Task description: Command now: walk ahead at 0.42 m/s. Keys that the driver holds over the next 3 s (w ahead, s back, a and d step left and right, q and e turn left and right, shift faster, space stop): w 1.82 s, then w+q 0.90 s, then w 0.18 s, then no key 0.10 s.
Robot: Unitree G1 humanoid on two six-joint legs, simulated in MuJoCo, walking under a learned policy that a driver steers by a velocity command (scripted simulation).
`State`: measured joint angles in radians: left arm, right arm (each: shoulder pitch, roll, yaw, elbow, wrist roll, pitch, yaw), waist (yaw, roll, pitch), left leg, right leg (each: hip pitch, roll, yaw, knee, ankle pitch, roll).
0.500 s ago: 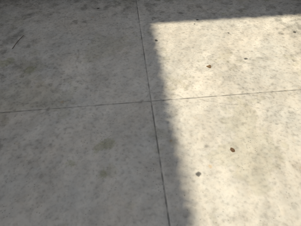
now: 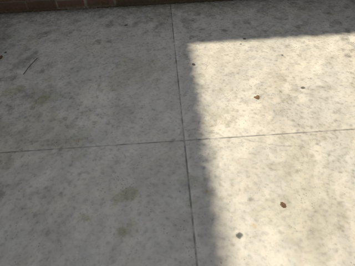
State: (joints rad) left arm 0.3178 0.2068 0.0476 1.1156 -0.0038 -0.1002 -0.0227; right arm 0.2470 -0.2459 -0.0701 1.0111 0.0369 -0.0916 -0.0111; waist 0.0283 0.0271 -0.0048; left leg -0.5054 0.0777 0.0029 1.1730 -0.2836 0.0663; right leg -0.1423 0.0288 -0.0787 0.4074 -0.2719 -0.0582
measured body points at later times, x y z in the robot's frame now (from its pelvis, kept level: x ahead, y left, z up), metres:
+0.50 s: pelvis +0.27 +0.07 -0.01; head +0.30 +0.08 +0.44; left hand +0.32 +0.34 -0.15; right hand +0.36 -0.19 -0.14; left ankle +0.33 +0.16 -0.74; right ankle +0.19 -0.08 -0.64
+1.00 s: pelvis +0.57 +0.01 -0.01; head +0.60 +0.00 +0.43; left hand +0.71 +0.27 -0.13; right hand +0.57 -0.26 -0.16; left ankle +0.42 +0.15 -0.65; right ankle +0.65 -0.08 -0.74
